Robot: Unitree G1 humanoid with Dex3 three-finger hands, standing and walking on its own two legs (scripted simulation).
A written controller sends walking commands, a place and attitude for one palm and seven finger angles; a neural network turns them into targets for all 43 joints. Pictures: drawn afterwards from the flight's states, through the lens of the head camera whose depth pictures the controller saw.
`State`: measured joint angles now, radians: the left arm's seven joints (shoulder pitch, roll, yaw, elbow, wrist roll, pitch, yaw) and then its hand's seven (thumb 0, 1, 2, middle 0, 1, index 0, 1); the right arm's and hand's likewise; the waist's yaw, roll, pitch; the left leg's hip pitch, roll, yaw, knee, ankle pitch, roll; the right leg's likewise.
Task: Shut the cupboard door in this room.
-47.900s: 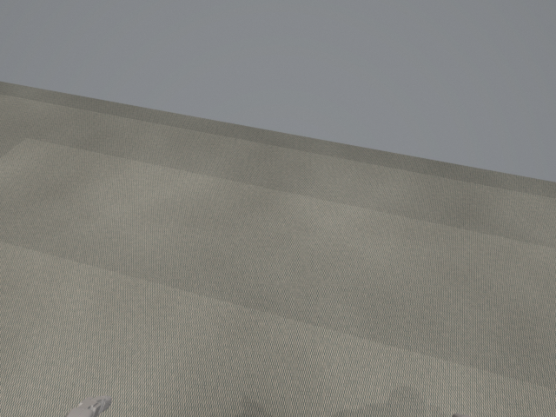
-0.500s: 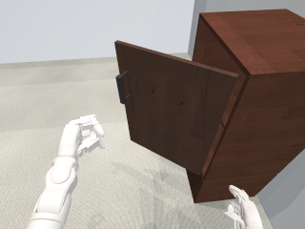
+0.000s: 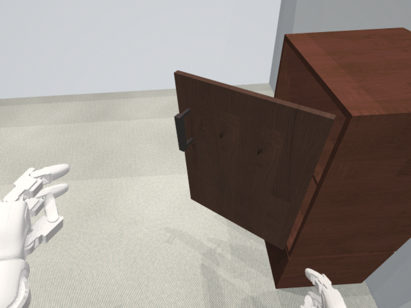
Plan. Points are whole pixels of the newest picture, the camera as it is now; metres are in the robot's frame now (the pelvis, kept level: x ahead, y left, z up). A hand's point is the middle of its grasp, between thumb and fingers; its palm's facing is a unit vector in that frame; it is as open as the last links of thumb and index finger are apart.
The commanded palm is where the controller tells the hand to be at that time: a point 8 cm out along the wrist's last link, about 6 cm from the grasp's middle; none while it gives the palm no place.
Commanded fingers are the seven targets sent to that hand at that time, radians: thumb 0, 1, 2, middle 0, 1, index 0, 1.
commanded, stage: draw the hand back to the body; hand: left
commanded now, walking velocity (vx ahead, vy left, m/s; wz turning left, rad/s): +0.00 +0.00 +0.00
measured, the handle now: (185, 130) +0.62 +0.15 +0.00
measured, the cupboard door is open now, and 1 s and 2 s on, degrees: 53 53 53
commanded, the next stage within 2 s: step back with the hand held close in 0.42 s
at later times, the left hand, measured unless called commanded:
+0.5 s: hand (55, 225) +0.18 +0.25 +0.16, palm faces +0.45 -0.80 -0.41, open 7.4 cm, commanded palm +0.13 +0.28 +0.17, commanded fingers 0.00 0.90 0.90 -0.20 -0.30 -0.20 -0.30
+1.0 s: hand (38, 229) +0.17 +0.27 +0.16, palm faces +0.37 -0.78 -0.50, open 7.4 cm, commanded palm +0.12 +0.30 +0.17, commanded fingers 0.00 0.90 0.90 -0.20 -0.30 -0.20 -0.30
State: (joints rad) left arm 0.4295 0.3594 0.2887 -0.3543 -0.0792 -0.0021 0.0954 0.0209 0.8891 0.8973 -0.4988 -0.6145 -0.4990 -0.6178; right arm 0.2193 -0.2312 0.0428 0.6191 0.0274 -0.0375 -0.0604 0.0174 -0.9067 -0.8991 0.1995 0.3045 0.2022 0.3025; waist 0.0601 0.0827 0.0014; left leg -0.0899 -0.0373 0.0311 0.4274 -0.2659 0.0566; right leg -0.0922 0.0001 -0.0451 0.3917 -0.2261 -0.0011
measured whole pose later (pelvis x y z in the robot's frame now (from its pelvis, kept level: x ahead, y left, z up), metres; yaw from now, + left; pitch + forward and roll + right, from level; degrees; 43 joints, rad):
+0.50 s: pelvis -0.01 -0.02 +0.00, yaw +0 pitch -5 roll -1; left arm 0.46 0.36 0.33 -0.39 -0.07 -0.05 0.11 0.02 0.89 0.90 -0.22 -0.30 -0.22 -0.31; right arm 0.21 -0.23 0.03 0.63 0.02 -0.12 -0.07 0.02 -0.91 -0.90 0.20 0.30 0.20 0.30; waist 0.06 0.08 0.01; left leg -0.08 -0.02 0.03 0.42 -0.26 0.04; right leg -0.09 0.02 -0.05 0.39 -0.22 -0.02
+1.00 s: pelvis -0.03 +0.01 -0.01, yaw -1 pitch +1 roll -1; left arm 0.56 0.45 0.41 -0.45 -0.07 -0.14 0.13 0.02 0.88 0.90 -0.22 -0.30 -0.22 -0.30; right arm 0.17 -0.25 -0.02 0.55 0.03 0.03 -0.09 0.02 -0.91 -0.90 0.20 0.30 0.20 0.30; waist 0.00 0.03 -0.03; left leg -0.29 -0.04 0.06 0.53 -0.26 0.07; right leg -0.30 0.00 -0.02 0.49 -0.21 0.01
